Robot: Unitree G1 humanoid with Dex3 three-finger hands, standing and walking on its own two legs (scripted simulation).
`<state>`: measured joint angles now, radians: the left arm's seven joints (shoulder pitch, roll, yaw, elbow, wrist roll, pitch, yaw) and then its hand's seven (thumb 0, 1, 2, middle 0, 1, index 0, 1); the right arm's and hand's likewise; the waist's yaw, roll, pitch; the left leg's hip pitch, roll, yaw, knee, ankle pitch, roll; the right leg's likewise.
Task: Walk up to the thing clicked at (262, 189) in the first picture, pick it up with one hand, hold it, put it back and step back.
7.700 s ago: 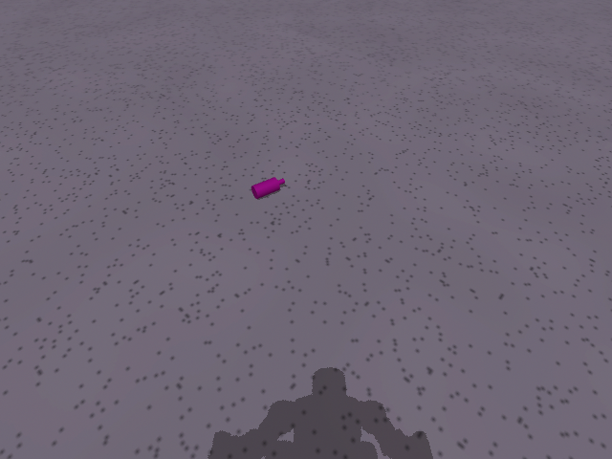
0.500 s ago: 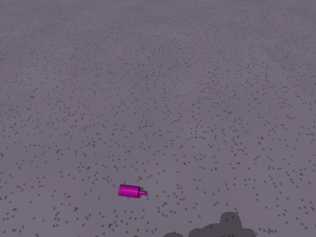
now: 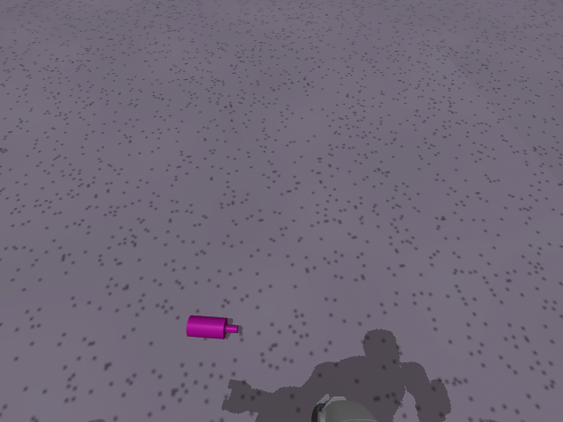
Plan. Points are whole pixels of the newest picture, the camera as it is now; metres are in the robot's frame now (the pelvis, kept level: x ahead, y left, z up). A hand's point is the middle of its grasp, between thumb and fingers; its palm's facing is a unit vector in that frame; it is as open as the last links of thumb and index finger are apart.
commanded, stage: walk up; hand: left
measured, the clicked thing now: (213, 327) +0.46 +0.25 -0.72
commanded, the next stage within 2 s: stand in 1.80 s
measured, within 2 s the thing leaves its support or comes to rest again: neither
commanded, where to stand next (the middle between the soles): +0.02 +0.01 m, yaw -1 degrees
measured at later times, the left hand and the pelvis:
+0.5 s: hand out of the picture +0.01 +0.26 -0.14, palm faces +0.08 -0.94 -0.34, open 7.4 cm; pelvis -0.07 -0.01 +0.01, yaw +4 degrees
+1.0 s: hand out of the picture -0.05 +0.25 -0.13, palm faces +0.01 -0.93 -0.37, open 7.4 cm; pelvis -0.13 -0.01 +0.01, yaw +0 degrees
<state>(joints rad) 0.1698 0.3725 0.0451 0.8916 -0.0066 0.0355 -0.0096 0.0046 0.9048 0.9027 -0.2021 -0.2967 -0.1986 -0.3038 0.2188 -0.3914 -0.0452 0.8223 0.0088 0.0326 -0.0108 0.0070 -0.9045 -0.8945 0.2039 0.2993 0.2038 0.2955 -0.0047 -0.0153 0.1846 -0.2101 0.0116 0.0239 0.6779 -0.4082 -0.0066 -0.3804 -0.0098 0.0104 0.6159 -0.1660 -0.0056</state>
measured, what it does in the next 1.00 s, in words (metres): walks backwards: left foot, then right foot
